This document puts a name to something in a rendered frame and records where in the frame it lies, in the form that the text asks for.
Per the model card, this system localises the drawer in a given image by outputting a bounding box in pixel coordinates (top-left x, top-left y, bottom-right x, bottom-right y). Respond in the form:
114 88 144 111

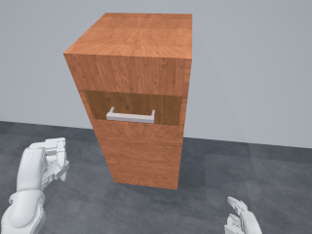
84 90 181 126

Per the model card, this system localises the left robot forearm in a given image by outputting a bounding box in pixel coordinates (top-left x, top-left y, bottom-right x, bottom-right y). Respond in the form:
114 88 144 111
1 189 46 234

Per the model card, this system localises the handle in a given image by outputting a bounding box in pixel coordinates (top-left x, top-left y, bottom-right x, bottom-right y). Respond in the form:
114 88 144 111
106 106 155 124

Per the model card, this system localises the left robot hand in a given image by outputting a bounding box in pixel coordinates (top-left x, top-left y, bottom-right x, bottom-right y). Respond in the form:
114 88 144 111
17 137 69 192

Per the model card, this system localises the right robot hand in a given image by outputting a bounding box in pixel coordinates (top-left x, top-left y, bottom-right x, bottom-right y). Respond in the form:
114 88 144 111
224 196 262 234

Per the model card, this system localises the cabinet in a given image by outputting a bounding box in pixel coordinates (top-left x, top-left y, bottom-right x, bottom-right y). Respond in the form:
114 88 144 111
63 13 193 190

